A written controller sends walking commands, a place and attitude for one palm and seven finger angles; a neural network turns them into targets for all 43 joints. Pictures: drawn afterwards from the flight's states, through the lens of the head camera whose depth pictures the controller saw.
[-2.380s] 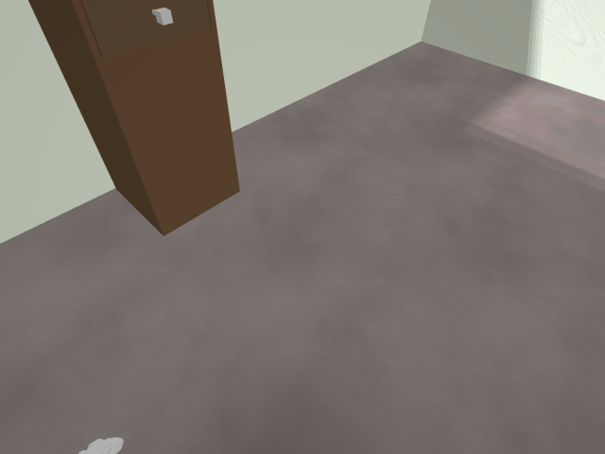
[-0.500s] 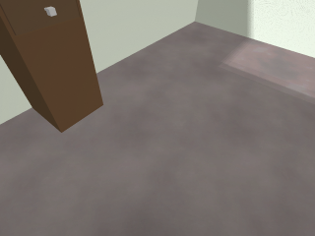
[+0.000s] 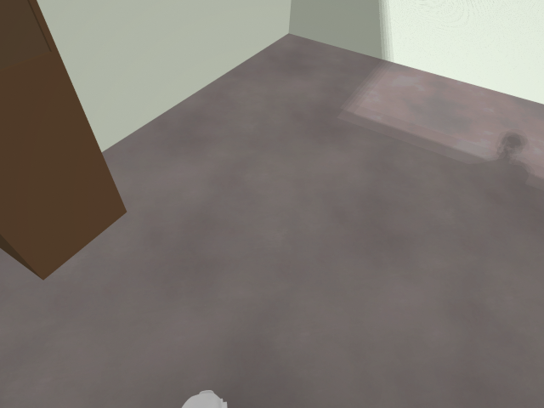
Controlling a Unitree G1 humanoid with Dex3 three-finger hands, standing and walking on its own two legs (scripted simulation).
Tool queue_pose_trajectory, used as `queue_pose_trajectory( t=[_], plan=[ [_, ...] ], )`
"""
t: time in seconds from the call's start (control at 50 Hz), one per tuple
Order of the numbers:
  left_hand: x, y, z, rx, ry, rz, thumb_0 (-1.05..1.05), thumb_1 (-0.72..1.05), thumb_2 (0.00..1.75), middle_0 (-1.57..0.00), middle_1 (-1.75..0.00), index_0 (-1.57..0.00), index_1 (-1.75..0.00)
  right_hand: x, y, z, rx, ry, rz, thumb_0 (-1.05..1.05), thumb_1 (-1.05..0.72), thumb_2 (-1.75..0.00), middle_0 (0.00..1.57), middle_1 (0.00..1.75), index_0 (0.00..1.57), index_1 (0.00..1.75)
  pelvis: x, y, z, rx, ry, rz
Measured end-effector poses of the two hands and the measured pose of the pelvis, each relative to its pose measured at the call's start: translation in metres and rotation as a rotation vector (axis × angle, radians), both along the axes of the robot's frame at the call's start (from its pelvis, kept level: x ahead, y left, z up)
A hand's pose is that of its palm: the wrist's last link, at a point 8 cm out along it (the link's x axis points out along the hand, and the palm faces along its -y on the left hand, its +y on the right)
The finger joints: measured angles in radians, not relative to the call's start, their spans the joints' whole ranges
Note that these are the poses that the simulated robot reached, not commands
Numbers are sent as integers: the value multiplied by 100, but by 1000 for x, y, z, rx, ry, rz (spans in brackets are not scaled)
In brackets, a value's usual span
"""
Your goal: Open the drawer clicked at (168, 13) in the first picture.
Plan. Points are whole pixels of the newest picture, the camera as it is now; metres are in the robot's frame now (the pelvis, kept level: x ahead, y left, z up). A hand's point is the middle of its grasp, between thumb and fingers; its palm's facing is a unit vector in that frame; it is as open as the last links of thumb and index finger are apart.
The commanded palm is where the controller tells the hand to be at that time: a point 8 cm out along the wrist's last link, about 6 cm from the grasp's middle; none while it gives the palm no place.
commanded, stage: walk to a spot facing it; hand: left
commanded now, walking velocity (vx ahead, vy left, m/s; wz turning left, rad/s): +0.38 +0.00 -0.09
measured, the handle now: out of the picture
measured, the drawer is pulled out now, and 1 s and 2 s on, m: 0.00 0.00 0.00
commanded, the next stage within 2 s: turn to face it in 1.12 s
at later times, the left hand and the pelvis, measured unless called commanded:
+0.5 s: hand (172, 319) +0.31 +0.21 -0.17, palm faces -0.10 -0.98 -0.15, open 7.4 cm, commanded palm none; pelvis +0.23 +0.04 +0.00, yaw -7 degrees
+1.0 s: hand (217, 246) +0.49 +0.15 -0.18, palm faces -0.07 -0.98 -0.17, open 7.3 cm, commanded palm none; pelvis +0.48 -0.02 +0.00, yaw -8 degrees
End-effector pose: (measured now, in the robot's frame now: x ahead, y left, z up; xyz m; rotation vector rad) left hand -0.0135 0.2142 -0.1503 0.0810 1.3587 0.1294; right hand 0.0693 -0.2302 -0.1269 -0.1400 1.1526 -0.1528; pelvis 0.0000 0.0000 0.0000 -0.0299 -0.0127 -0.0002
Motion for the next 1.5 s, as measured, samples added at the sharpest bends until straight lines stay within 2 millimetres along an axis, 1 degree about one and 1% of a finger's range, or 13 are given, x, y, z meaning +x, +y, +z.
queue_pose_trajectory(
  t=[0.1, 0.16, 0.28, 0.4, 0.52, 0.62, 0.7, 0.92, 1.12, 1.18, 1.3, 1.4, 1.5],
  plan=[
    [28, 21, -20, -30, 40, 48, 0, 91, 90, -21, -30, -20, -30, 76, 30, -1, -22, -62, 48, 0, -91, -90, 20, 30, 20, 30, 53, 26, -13, -21, 1, -2],
    [53, 38, -24, -29, 81, 28, 0, 91, 90, -21, -30, -20, -29, 96, 44, -2, -32, -77, 27, 0, -91, -90, 20, 30, 20, 30, 78, 39, -16, -5, -9, -30],
    [143, 67, -2, 4, 27, -36, 0, 91, 90, -20, -30, -19, -29, 82, 45, 8, -68, 37, -104, -2, -95, -90, 20, 30, 21, 30, 129, 53, 3, 5, -4, -65],
    [240, 70, 8, 24, -50, -80, 0, 91, 90, -20, -30, -19, -29, 54, 56, 6, -36, 248, -177, -1, -94, -90, 20, 30, 20, 30, 182, 52, 8, 22, 9, -95],
    [340, 42, 7, 18, -79, -177, 0, 91, 90, -20, -30, -19, -29, 46, 75, -2, 51, 413, -265, 0, -92, -90, 20, 30, 20, 30, 240, 37, 2, 32, 14, -128],
    [433, 1, -2, 19, -149, -260, 0, 91, 90, -20, -30, -19, -29, 61, 78, -16, 127, 526, -329, 0, -91, -90, 20, 30, 20, 30, 298, 10, -15, 28, 13, -154],
    [478, -22, -5, 23, -217, -238, 0, 91, 90, -20, -30, -19, -29, 110, 56, -28, 150, 528, -332, 0, -90, -90, 20, 30, 20, 30, 337, -13, -22, 27, -4, -163],
    [503, -12, 13, 67, -80, -166, -2, 94, 90, -20, -30, -20, -29, 364, -34, -11, 1, 99, -208, 2, -94, -90, 20, 30, 20, 30, 435, -25, 2, 8, 9, -148],
    [525, 2, -21, -11, 133, -70, 0, 91, 90, -20, -30, -20, -29, 534, -25, -5, -70, -28, -76, 0, -92, -90, 19, 30, 20, 30, 543, -2, -17, 2, -1, -137],
    [557, 9, -17, -5, 151, -98, 0, 91, 90, -20, -30, -19, -29, 549, -12, -4, -56, -33, -105, 0, -91, -90, 20, 30, 20, 30, 567, 2, -13, 9, -14, -162],
    [659, 10, 2, 27, 30, -162, 0, 91, 90, -20, -30, -19, -29, 536, -8, 0, -45, 77, -208, -1, -96, -90, 20, 30, 20, 30, 608, 0, 3, 18, -10, -184],
    [740, -7, 14, 51, -111, -175, 0, 91, 90, -20, -30, -19, -29, 518, -4, -9, 14, 239, -213, -1, -94, -90, 20, 30, 20, 30, 636, -14, 5, 29, 3, -139],
    [797, -36, 18, 81, -220, -171, 0, 91, 90, -20, -30, -19, -29, 520, -13, -29, 91, 349, -211, 0, -92, -90, 20, 30, 20, 30, 663, -41, -7, 56, 8, -91]
  ],
)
